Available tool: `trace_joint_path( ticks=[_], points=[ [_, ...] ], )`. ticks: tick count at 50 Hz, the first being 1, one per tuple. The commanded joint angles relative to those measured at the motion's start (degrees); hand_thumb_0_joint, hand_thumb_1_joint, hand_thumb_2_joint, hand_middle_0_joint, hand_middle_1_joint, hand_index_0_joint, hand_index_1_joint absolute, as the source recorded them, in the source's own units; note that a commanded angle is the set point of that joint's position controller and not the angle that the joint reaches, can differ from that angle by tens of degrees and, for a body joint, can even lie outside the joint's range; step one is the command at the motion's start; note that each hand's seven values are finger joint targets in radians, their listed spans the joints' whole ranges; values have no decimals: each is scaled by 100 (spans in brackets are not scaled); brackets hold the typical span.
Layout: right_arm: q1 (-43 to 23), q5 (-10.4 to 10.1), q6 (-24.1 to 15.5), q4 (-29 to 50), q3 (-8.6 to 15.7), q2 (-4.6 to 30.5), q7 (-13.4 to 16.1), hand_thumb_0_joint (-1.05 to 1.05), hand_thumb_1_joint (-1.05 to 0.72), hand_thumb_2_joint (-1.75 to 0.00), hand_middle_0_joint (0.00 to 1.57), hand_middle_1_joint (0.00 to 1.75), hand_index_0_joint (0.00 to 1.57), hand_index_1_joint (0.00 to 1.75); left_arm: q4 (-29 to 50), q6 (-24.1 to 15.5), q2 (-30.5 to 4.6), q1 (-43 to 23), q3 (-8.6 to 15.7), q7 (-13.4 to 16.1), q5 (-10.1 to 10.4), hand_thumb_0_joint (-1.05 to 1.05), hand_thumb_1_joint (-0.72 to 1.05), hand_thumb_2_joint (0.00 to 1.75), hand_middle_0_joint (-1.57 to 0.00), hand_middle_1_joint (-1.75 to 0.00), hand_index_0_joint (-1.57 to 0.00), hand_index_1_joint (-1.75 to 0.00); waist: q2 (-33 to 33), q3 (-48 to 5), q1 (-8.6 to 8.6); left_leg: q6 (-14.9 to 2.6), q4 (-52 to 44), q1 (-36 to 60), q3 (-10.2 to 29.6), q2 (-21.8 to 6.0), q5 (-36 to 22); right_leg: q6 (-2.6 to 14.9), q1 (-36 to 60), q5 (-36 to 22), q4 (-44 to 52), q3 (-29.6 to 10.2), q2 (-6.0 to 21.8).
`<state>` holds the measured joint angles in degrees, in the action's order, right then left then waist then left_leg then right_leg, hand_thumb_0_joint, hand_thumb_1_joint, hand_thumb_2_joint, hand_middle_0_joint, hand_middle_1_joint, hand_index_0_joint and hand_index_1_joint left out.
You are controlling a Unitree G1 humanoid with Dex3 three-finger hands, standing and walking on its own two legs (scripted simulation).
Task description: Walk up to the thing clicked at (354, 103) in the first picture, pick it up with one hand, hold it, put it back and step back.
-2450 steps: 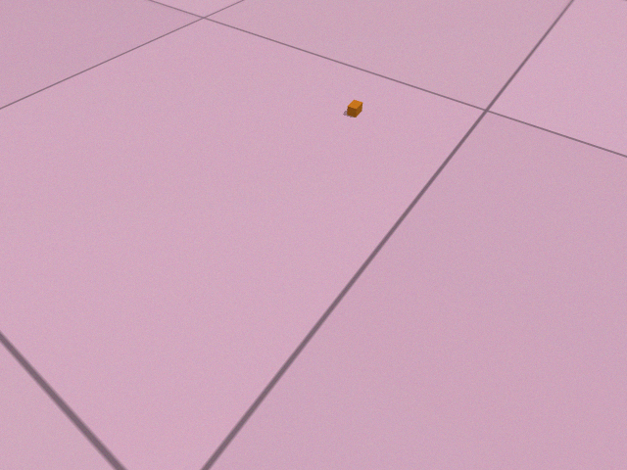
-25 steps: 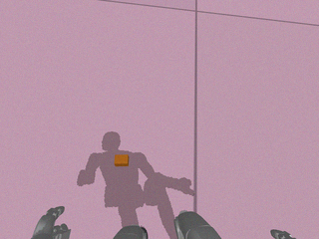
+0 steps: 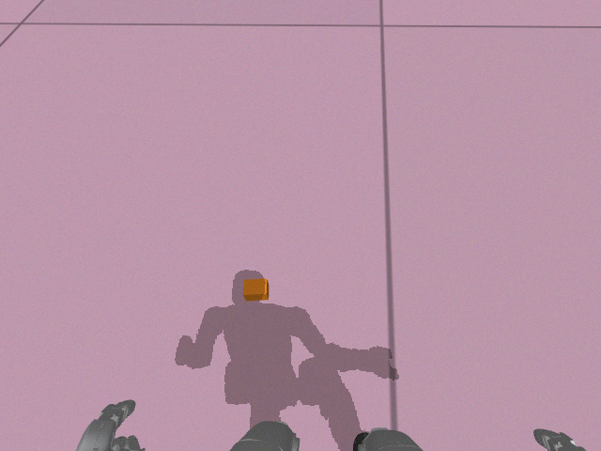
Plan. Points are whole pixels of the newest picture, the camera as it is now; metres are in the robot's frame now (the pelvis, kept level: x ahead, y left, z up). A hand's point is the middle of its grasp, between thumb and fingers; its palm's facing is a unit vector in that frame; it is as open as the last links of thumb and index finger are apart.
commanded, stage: step back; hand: left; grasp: from above
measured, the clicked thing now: (256, 289) +0.63 +0.23 -0.74
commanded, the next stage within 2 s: none
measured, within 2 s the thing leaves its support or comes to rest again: neither
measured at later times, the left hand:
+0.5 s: hand out of the picture -0.08 +0.27 -0.17, palm faces -0.04 -0.91 -0.40, open 7.4 cm
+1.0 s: hand out of the picture -0.20 +0.24 -0.15, palm faces +0.04 -0.94 -0.34, open 7.4 cm
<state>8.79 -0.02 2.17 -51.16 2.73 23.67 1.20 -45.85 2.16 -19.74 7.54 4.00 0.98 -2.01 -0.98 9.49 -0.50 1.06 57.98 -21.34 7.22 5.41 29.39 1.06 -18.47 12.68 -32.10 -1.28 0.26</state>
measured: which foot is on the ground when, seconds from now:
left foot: up 0.00-0.08, down 0.10-0.54, up 0.56-0.84, down 0.86-1.00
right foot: down 0.00-0.12, up 0.14-0.48, down 0.50-0.90, up 0.92-1.00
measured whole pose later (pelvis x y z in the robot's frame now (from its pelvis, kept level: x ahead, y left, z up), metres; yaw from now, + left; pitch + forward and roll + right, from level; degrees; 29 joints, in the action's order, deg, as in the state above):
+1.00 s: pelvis -0.33 -0.02 -0.01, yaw +4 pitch -3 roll -1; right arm 11.8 2.7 1.7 -50.9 1.7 19.8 0.3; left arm -45.4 5.2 -21.8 5.1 4.0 0.8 -0.8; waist 2.3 10.5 1.3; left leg -2.2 36.4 -16.0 1.9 1.0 17.4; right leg 0.8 -28.4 29.9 -61.8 -5.6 -4.5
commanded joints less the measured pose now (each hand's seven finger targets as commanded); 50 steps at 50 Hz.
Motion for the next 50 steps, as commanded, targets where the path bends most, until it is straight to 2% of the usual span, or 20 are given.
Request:
trace_joint_path(
  ticks=[1,4,5,6,7,8,11,18,24,25,26,27,28,32,35,40,43,45,46,50],
  points=[
    [354,42,-193,456,203,753,89,0,-90,-90,20,30,20,30,571,-61,-1420,3,394,112,7,0,90,90,-20,-30,-20,-30,1323,-1542,-85,-39,-2053,-218,-294,-512,-206,1036,2083,-2952,26,-1095,1333],
    [600,155,-245,307,339,823,56,0,-90,-90,20,30,20,30,611,82,-1427,-68,339,29,110,0,90,90,-20,-30,-20,-30,822,-1468,77,-141,-3672,988,-512,-430,-2352,527,997,-1764,-611,-694,823],
    [523,248,-260,370,424,1140,61,0,-90,-90,20,30,20,30,665,104,-1228,81,298,4,129,0,90,90,-20,-30,-20,-30,245,-1472,3,-356,-3743,1444,402,-1137,-2568,330,118,-688,-926,-618,495],
    [295,292,-247,453,539,1714,31,0,-90,-90,20,30,20,30,697,95,-1030,96,268,6,158,0,90,90,-20,-30,-20,-30,-1163,-1328,3,-917,-3964,1705,1976,-2321,-3055,77,-1091,1588,-1860,-199,-467],
    [182,238,-241,549,576,2076,2,0,-90,-90,20,30,20,30,705,83,-1337,-389,414,91,106,0,90,90,-20,-30,-20,-30,-1414,-1059,384,-1780,-4094,395,2531,-2952,-3195,-53,-586,2582,-2978,-771,-563],
    [-62,236,-278,551,546,1874,44,0,-90,-90,20,30,20,30,622,83,-1486,-444,439,98,76,0,90,90,-20,-30,-20,-30,-1159,-767,281,-1866,-4120,-22,2528,-2969,-2944,-26,-508,2366,-3640,-1058,-401],
    [-658,236,-273,722,349,1203,78,0,-90,-90,20,30,20,30,316,107,-1315,341,429,24,191,0,90,90,-20,-30,-20,-30,-687,-777,-250,-1254,-3593,630,550,-1883,-3680,34,-993,1488,-4255,-1078,-684],
    [22,143,-237,739,435,1210,111,0,-90,-90,20,30,20,30,391,16,-1188,332,376,-3,95,0,90,90,-20,-30,-20,-30,-863,-1269,201,-1593,-3104,1983,584,-2089,-3806,-374,-915,1695,-2385,-701,-277],
    [-384,133,-28,892,473,1465,29,0,-90,-90,20,30,20,30,-233,-52,-1238,1320,420,-84,58,0,90,90,-20,-30,-20,-30,-1111,-1601,-124,-1042,-2823,640,332,-1735,-2440,-10,1065,394,587,189,-150],
    [-404,80,-6,895,415,1273,20,0,-90,-90,20,30,20,30,-238,-69,-1379,1311,469,-90,8,0,90,90,-20,-30,-20,-30,-738,-1523,-138,-729,-2489,130,218,-1454,-1846,121,1231,302,770,-239,23],
    [-411,44,-8,1013,337,1016,14,0,-90,-90,20,30,20,30,-145,-92,-1773,1259,574,-105,-82,0,90,90,-20,-30,-20,-30,517,-1252,-157,-360,-1585,-921,-50,-674,-731,474,1155,889,1099,-1884,955],
    [-661,27,-18,1096,371,918,108,0,-90,-90,20,30,20,30,135,-42,-2449,692,698,-104,-80,0,90,90,-20,-30,-20,-30,1798,-879,-395,-71,-120,-868,-263,63,465,1416,-371,1386,1749,-3117,2153],
    [-506,61,1,984,471,1189,137,0,-90,-90,20,30,20,30,376,-64,-2512,110,688,-68,-75,0,90,90,-20,-30,-20,-30,1797,-405,-230,-4,738,-435,203,-243,468,1641,-1435,1580,2022,-3492,2504],
    [188,15,-67,566,297,858,83,0,-90,-90,20,30,20,30,448,-111,-1523,-431,494,3,-58,0,90,90,-20,-30,-20,-30,1005,-567,231,-82,1052,-647,152,247,-421,791,-248,-831,951,-882,1002],
    [123,50,-134,631,233,823,110,0,-90,-90,20,30,20,30,460,-102,-1468,179,450,39,-94,0,90,90,-20,-30,-20,-30,1080,-801,-151,21,301,-886,-82,153,-177,882,801,-1434,610,-897,1011],
    [411,133,-194,569,255,764,103,0,-90,-90,20,30,20,30,579,5,-1494,186,438,113,-23,0,90,90,-20,-30,-20,-30,1384,-1309,-169,-66,-1930,-258,-476,-421,-99,1016,1621,-2311,93,-1085,1446],
    [862,192,-222,334,365,903,87,0,-90,-90,20,30,20,30,685,121,-1357,19,321,47,69,0,90,90,-20,-30,-20,-30,750,-1540,15,-247,-3669,1019,-403,-525,-2170,513,784,-1473,-665,-746,1042],
    [403,247,-189,503,552,1914,38,0,-90,-90,20,30,20,30,786,120,-1155,-139,267,47,153,0,90,90,-20,-30,-20,-30,-1253,-1354,20,-1315,-3825,1280,2031,-2521,-3382,26,-1018,2022,-2195,73,-416],
    [255,261,-199,601,591,2173,44,0,-90,-90,20,30,20,30,765,124,-1412,-459,385,117,94,0,90,90,-20,-30,-20,-30,-1442,-1117,317,-1971,-4040,109,2720,-3056,-3187,-58,-576,2601,-3335,-741,-299],
    [-471,272,-227,738,315,1166,116,0,-90,-90,20,30,20,30,311,163,-1342,283,378,42,179,0,90,90,-20,-30,-20,-30,-466,-892,-299,-1272,-3423,568,467,-1840,-3983,5,-956,1514,-4345,-1017,-631]
  ],
)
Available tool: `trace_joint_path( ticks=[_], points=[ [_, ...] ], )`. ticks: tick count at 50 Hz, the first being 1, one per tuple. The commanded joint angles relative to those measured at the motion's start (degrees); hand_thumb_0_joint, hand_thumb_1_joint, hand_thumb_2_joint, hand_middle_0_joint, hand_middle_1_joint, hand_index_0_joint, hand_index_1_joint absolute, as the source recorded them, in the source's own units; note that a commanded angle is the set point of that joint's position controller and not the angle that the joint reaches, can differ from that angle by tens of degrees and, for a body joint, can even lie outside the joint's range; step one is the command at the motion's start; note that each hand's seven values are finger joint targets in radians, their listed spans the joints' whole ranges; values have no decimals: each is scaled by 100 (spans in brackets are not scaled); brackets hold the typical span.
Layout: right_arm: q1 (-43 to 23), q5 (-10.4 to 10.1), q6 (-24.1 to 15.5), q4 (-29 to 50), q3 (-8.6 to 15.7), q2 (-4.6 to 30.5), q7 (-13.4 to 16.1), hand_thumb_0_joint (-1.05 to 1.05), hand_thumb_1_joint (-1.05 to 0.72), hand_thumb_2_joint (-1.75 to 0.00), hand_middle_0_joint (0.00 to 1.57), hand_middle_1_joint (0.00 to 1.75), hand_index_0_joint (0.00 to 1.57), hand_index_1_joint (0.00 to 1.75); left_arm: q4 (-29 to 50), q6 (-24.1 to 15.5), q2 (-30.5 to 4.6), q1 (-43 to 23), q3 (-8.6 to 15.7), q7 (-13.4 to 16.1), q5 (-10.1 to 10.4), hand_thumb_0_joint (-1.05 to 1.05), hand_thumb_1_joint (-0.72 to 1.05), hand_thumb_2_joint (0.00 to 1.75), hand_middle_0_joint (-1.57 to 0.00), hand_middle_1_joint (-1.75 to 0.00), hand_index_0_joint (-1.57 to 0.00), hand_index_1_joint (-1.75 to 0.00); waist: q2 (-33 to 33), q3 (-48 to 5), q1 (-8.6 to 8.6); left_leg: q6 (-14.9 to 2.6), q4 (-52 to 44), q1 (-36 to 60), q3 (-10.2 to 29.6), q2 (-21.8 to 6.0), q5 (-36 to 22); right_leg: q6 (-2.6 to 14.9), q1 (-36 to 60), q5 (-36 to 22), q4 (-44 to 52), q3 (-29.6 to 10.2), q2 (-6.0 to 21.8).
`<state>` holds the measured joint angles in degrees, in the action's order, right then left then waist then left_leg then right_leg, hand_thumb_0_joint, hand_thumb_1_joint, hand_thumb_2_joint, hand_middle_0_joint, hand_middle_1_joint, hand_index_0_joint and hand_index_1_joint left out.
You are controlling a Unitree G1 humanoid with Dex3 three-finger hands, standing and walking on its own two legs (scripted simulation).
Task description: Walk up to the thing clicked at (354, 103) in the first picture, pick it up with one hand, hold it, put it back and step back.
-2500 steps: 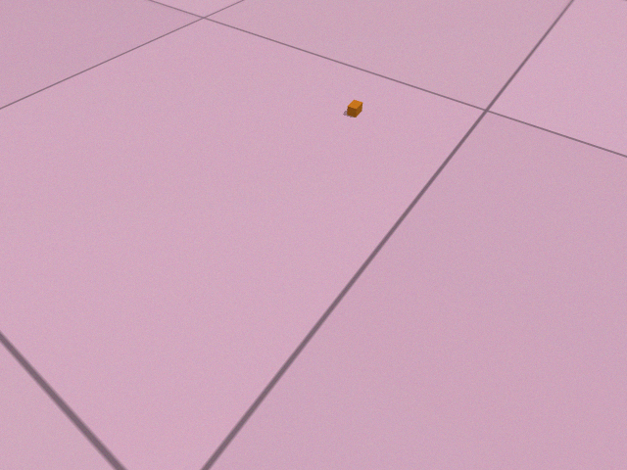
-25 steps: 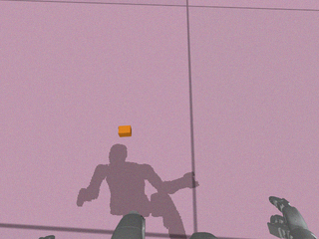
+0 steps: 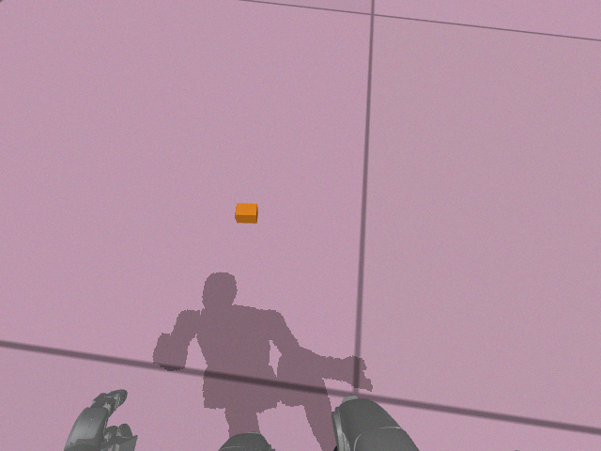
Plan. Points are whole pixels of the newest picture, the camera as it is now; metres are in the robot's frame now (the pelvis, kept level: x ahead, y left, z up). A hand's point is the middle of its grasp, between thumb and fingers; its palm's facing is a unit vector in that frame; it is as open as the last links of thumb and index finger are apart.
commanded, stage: step back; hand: left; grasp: from above
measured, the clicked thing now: (246, 213) +0.97 +0.19 -0.73
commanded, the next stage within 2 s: stand in 1.40 s
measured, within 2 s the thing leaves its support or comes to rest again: neither
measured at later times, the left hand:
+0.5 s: hand out of the picture -0.09 +0.25 -0.13, palm faces -0.03 -0.90 -0.44, open 7.4 cm
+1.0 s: hand out of the picture -0.06 +0.21 -0.14, palm faces +0.04 -0.92 -0.38, open 7.4 cm
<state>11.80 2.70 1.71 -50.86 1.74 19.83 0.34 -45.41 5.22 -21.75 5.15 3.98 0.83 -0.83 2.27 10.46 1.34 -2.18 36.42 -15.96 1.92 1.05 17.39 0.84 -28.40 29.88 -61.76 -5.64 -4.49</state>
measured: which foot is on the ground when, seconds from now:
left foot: down 0.00-0.30, up 0.32-0.56, down 0.58-0.88, up 0.90-1.00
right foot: up 0.00-0.22, down 0.24-1.00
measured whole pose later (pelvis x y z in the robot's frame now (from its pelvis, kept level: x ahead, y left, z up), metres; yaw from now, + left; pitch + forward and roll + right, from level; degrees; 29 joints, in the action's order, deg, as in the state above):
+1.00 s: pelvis -0.13 -0.06 +0.00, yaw +1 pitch -3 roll +0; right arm 13.6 1.7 0.5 -56.6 3.3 22.6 -0.4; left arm -55.4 -2.3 -19.7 12.0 3.8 -0.6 -2.5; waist -1.8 3.4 -1.3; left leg -0.9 51.2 -20.5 5.3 0.8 27.7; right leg 2.3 -14.4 16.2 -33.2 4.3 0.1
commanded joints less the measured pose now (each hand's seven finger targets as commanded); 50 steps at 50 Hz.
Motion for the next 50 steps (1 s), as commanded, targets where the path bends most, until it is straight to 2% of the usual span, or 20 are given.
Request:
trace_joint_path(
  ticks=[1,9,12,14,15,16,19,24,28,29,31,32,33,35,38,42,44,45,46,50],
  points=[
    [-662,-23,-182,669,409,1500,188,0,-90,-90,20,30,20,30,235,-151,-1163,589,393,49,32,0,90,90,-20,-30,-20,-30,-739,-1010,-424,-913,-1275,182,984,-1344,-2573,-30,-38,-282,-1285,-455,-194],
    [-278,-29,1,636,497,1661,76,0,-90,-90,20,30,20,30,7,-437,-1034,600,269,20,-27,0,90,90,-20,-30,-20,-30,-1579,-1642,68,-1030,-874,1197,874,-1406,-1504,-220,880,-188,2336,463,336],
    [-592,-123,121,640,509,1798,34,0,-90,-90,20,30,20,30,-563,-487,-1078,1385,319,-18,-87,0,90,90,-20,-30,-20,-30,-1378,-1788,-304,-679,-649,215,669,-1197,-204,88,2064,-1068,3876,749,252],
    [-815,-165,71,884,340,1153,42,0,-90,-90,20,30,20,30,-485,-494,-1877,1330,566,-23,-231,0,90,90,-20,-30,-20,-30,877,-1135,-519,77,942,-2033,163,143,1370,765,1994,751,4554,-2108,1858],
    [-1078,-110,90,855,458,1351,136,0,-90,-90,20,30,20,30,-223,-456,-2385,677,616,1,-261,0,90,90,-20,-30,-20,-30,1242,-631,-717,319,1958,-1374,697,134,1657,1535,47,1696,5167,-3154,2956],
    [-849,-121,95,680,574,1655,134,0,-90,-90,20,30,20,30,-76,-474,-2300,68,591,25,-244,0,90,90,-20,-30,-20,-30,1169,-131,-397,338,2608,-946,926,-103,1384,1528,-827,2083,5332,-3115,3055],
    [-187,-160,1,240,400,1254,53,0,-90,-90,20,30,20,30,-90,-599,-1293,-157,375,31,-177,0,90,90,-20,-30,-20,-30,252,-335,17,238,2445,-1224,762,393,414,678,661,-470,4359,-541,1463],
    [-376,-85,-209,237,350,1264,-9,0,-90,-90,20,30,20,30,-264,-683,-1511,675,499,-35,-261,0,90,90,-20,-30,-20,-30,947,-797,-577,422,708,-1539,228,-42,970,911,2343,542,4274,-940,1702],
    [106,-39,-388,-84,427,1177,-26,0,-90,-90,20,30,20,30,-223,-557,-1512,502,404,-101,-151,0,90,90,-20,-30,-20,-30,731,-950,-243,225,-1744,376,-254,57,302,814,1571,-449,3559,-501,1740],
    [239,-20,-435,-190,500,1282,3,0,-90,-90,20,30,20,30,-225,-543,-1214,695,278,-114,-149,0,90,90,-20,-30,-20,-30,222,-1126,-228,156,-1837,1177,2,58,-116,582,1180,-1091,2893,-150,1460],
    [399,21,-482,-152,640,1967,31,0,-90,-90,20,30,20,30,-141,-567,-705,485,136,-132,-25,0,90,90,-20,-30,-20,-30,-1355,-1116,-67,-680,-2362,1762,2982,-1784,1646,55,-681,-149,1445,926,408],
    [417,-38,-455,-170,702,2328,-10,0,-90,-90,20,30,20,30,-196,-587,-1367,49,342,-100,-101,0,90,90,-20,-30,-20,-30,-1105,-581,147,-1325,-2548,529,3380,-2190,2609,71,-297,328,1010,300,798],
    [123,-42,-443,-101,696,2177,-11,0,-90,-90,20,30,20,30,-209,-617,-1530,85,366,-134,-87,0,90,90,-20,-30,-20,-30,-924,-292,-24,-1390,-2515,31,3082,-2173,2603,128,-1,228,796,222,876],
    [-59,5,-462,-46,524,1691,-31,0,-90,-90,20,30,20,30,-327,-662,-1216,381,318,-194,-39,0,90,90,-20,-30,-20,-30,-1002,-264,-194,-986,-2255,397,1965,-1508,1819,147,-117,-84,1356,310,855],
    [26,-29,-457,-75,543,1727,-65,0,-90,-90,20,30,20,30,-495,-711,-1127,519,318,-236,-37,0,90,90,-20,-30,-20,-30,-1274,-411,-75,-798,-2098,-23,1539,-1305,1285,42,696,-575,2046,693,620],
    [-273,-124,-262,41,356,1202,-76,0,-90,-90,20,30,20,30,-893,-808,-1062,1169,355,-95,-112,0,90,90,-20,-30,-20,-30,-761,-869,-531,-260,-570,-1239,527,-666,1304,55,2834,-1370,3550,789,349],
    [-195,-112,-225,179,215,781,0,0,-90,-90,20,30,20,30,-770,-866,-1852,1250,545,-6,-216,0,90,90,-20,-30,-20,-30,774,-826,-627,132,1557,-2191,244,281,1635,726,2522,1329,5141,-2501,2450],
    [-130,-84,-194,25,380,1291,46,0,-90,-90,20,30,20,30,-611,-854,-2002,695,555,-16,-217,0,90,90,-20,-30,-20,-30,306,-477,-480,136,1896,-1670,663,-68,1556,1153,1474,2114,5316,-2879,2893],
    [117,-108,-225,-75,438,1455,43,0,-90,-90,20,30,20,30,-509,-862,-1931,382,543,-26,-201,0,90,90,-20,-30,-20,-30,282,-261,-328,135,1954,-1545,667,-248,1420,1369,1260,1779,5173,-2754,2885],
    [222,-118,-293,-311,340,1183,-7,0,-90,-90,20,30,20,30,-646,-989,-1414,461,354,-8,-84,0,90,90,-20,-30,-20,-30,171,-724,-260,177,1381,-1028,626,-276,819,880,1667,-1736,4348,-899,2047]
  ],
)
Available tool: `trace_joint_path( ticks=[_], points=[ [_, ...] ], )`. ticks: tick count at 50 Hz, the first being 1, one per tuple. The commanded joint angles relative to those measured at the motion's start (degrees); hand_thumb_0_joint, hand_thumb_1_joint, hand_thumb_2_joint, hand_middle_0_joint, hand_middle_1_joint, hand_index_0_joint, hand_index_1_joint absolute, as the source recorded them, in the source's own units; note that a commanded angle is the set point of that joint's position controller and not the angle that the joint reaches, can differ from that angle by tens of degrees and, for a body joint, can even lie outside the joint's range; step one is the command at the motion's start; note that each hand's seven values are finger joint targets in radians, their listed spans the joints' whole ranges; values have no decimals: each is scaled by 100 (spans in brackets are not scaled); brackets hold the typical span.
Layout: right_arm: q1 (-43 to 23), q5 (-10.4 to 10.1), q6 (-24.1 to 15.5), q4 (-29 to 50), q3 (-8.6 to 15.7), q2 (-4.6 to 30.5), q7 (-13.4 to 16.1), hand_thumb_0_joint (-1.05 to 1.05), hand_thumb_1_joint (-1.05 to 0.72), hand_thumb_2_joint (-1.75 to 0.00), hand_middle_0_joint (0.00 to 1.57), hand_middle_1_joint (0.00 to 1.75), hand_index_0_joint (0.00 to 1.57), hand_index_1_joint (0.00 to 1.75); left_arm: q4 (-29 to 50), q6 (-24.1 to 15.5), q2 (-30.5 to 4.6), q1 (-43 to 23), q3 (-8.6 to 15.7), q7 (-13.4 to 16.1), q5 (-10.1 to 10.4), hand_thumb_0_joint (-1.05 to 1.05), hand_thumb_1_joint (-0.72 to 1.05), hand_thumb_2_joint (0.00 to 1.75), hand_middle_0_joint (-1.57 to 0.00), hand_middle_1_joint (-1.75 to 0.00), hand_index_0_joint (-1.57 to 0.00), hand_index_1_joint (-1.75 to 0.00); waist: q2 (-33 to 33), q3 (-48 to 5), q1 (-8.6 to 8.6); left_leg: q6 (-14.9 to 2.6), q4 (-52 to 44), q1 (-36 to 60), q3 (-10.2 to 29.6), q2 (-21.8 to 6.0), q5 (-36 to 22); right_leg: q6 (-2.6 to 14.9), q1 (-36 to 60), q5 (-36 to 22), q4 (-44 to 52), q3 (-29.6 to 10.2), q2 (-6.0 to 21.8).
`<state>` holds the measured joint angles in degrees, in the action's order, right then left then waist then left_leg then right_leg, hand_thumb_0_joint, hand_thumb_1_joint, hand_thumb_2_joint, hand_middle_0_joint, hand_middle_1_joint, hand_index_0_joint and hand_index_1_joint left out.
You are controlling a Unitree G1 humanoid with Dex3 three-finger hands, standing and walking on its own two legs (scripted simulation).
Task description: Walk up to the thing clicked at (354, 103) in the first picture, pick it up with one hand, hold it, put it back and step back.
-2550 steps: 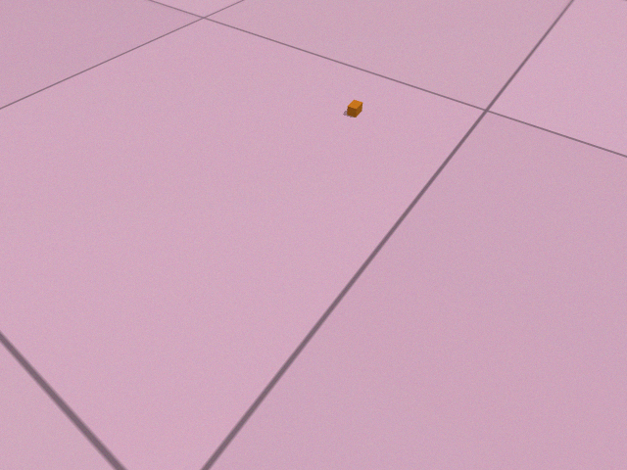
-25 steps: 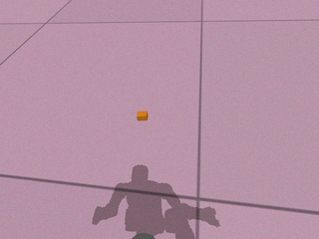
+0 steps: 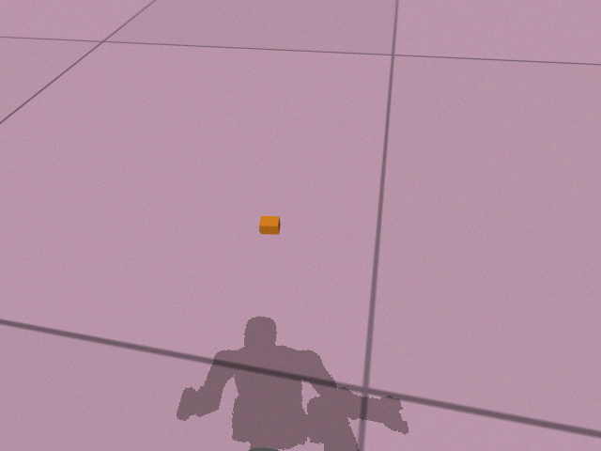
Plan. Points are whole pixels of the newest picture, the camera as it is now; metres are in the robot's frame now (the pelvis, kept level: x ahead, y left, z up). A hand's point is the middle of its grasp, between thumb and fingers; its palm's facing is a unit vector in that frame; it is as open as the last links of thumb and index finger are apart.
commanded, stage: step back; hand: left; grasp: from above
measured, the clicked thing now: (270, 225) +1.10 +0.23 -0.74
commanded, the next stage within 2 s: stand in 0.40 s
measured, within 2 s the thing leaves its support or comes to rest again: neither
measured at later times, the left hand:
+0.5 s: hand out of the picture +0.12 +0.29 -0.15, palm faces +0.00 -0.94 -0.35, open 7.4 cm
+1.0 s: hand out of the picture +0.09 +0.29 -0.14, palm faces -0.06 -0.94 -0.33, open 7.4 cm
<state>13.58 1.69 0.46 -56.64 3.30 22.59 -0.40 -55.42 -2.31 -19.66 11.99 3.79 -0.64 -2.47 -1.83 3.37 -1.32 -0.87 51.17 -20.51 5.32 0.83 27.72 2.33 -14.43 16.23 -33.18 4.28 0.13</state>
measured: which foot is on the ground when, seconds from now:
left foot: up 0.00-0.14, down 0.16-1.00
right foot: down 0.00-1.00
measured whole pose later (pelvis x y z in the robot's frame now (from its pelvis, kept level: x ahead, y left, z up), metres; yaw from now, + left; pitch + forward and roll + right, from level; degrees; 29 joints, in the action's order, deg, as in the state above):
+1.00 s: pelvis +0.02 +0.03 +0.02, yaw -1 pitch -3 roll +0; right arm 6.5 0.9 -0.4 -66.6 1.1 19.9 -1.3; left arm -65.5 -0.9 -20.7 7.1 -0.3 -0.8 -0.8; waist 0.5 3.4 0.5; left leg 0.1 19.5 -9.9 -1.8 -1.1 6.9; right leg -1.6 -6.4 10.3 -19.5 1.4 2.1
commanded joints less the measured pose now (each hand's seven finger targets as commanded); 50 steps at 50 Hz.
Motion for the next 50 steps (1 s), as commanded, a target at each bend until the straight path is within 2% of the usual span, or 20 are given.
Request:
trace_joint_path(
  ticks=[1,3,5,7,8,9,10,11,12,13,15,17,19,20,22,25,28,33,42,50],
  points=[
    [98,-2,-153,259,176,878,60,0,-90,-90,20,30,20,30,339,-242,-1645,-247,364,146,96,0,90,90,-20,-30,-20,-30,679,-106,24,66,-280,-454,124,-279,-264,715,332,-867,1336,-1680,1542],
    [51,-15,-147,257,144,810,63,0,-90,-90,20,30,20,30,380,-222,-1655,-346,346,152,104,0,90,90,-20,-30,-20,-30,934,-243,32,108,-902,-112,-217,-275,-362,730,347,-1903,1060,-1380,1585],
    [-93,-12,-155,224,142,744,80,0,-90,-90,20,30,20,30,371,-168,-1559,-388,289,182,154,0,90,90,-20,-30,-20,-30,1068,-393,42,76,-1418,133,-540,-188,-634,621,513,-3127,630,-1023,1416],
    [-80,-16,-186,155,145,712,100,0,-90,-90,20,30,20,30,364,-93,-1566,-405,241,194,207,0,90,90,-20,-30,-20,-30,971,-552,128,19,-2380,715,-740,-80,-1819,388,428,-3594,21,-745,1207],
    [-15,-5,-195,93,196,809,125,0,-90,-90,20,30,20,30,397,-60,-1484,-453,201,197,221,0,90,90,-20,-30,-20,-30,807,-706,183,-73,-2486,993,-531,-204,-2617,214,354,-3360,-267,-677,1078],
    [-90,6,-205,107,245,1044,148,0,-90,-90,20,30,20,30,444,-34,-1346,-364,150,201,239,0,90,90,-20,-30,-20,-30,304,-883,114,-248,-2311,1288,-32,-638,-3638,40,104,-2781,-534,-522,814],
    [-354,18,-213,187,254,1232,165,0,-90,-90,20,30,20,30,419,11,-1212,-294,95,199,285,0,90,90,-20,-30,-20,-30,-114,-954,15,-539,-2471,1246,666,-1224,-3565,-122,-131,-1540,-632,-466,471],
    [-691,-65,-197,233,238,1384,152,0,-90,-90,20,30,20,30,298,72,-1257,-297,111,207,327,0,90,90,-20,-30,-20,-30,-335,-934,-31,-969,-2485,728,874,-1510,-3051,-140,201,-194,-691,-273,162],
    [-929,-71,-164,235,219,1366,133,0,-90,-90,20,30,20,30,190,87,-1258,-268,92,219,298,0,90,90,-20,-30,-20,-30,-479,-809,-76,-1026,-2526,412,857,-1587,-2763,-100,449,369,-425,-336,176],
    [-1020,-62,-137,187,182,1259,122,0,-90,-90,20,30,20,30,141,65,-1257,-339,72,213,253,0,90,90,-20,-30,-20,-30,-428,-765,-89,-845,-2525,339,626,-1437,-2666,-67,576,327,-98,-397,215],
    [-1154,-65,-125,177,93,1077,119,0,-90,-90,20,30,20,30,24,15,-1390,-277,101,197,210,0,90,90,-20,-30,-20,-30,-378,-753,-97,-445,-2389,292,272,-1081,-2537,-13,722,-644,246,-604,481],
    [-1164,-87,-111,66,69,973,116,0,-90,-90,20,30,20,30,-61,-6,-1545,-388,115,190,214,0,90,90,-20,-30,-20,-30,-152,-666,-4,-212,-2276,535,76,-833,-2281,70,447,-971,493,-969,739],
    [-1202,-80,-109,-64,40,937,94,0,-90,-90,20,30,20,30,-122,-9,-1494,-565,75,185,229,0,90,90,-20,-30,-20,-30,-148,-588,46,-207,-2458,810,105,-875,-2306,48,242,-1011,582,-944,734],
    [-1031,-119,-195,-114,9,1046,61,0,-90,-90,20,30,20,30,-271,-4,-1156,-501,-104,125,234,0,90,90,-20,-30,-20,-30,-192,-789,109,-198,-2668,1171,200,-906,-2593,-37,382,-1035,708,-793,639],
    [-1126,-114,-262,-173,16,1034,49,0,-90,-90,20,30,20,30,-287,-24,-1204,-620,-115,122,245,0,90,90,-20,-30,-20,-30,-57,-887,86,-189,-2668,1302,165,-954,-3336,-107,675,-1526,808,-742,660],
    [-1248,-133,-259,-259,-25,921,42,0,-90,-90,20,30,20,30,-415,-13,-1275,-748,-153,109,230,0,90,90,-20,-30,-20,-30,101,-602,134,-105,-2889,1424,70,-907,-3031,-127,551,-1357,1139,-782,690],
    [-1315,-123,-270,-303,-18,950,32,0,-90,-90,20,30,20,30,-445,-35,-1282,-861,-163,105,219,0,90,90,-20,-30,-20,-30,115,-662,118,-77,-3057,1461,11,-898,-3168,-166,808,-1533,1316,-750,741],
    [-1407,-128,-261,-389,-43,856,6,0,-90,-90,20,30,20,30,-590,-31,-1265,-859,-182,88,216,0,90,90,-20,-30,-20,-30,162,-338,91,-22,-3412,1326,-10,-844,-2387,-189,707,-845,1681,-774,744],
    [-1328,-117,-242,-508,-21,911,-13,0,-90,-90,20,30,20,30,-667,-8,-1294,-854,-185,60,177,0,90,90,-20,-30,-20,-30,58,-179,114,47,-3750,1143,46,-815,-1299,-183,501,21,1885,-800,727],
    [-1177,-104,-232,-564,-27,961,-7,0,-90,-90,20,30,20,30,-666,4,-1297,-743,-188,43,177,0,90,90,-20,-30,-20,-30,103,-302,126,35,-3770,1092,77,-812,-1174,-163,482,6,1856,-829,725]
  ],
)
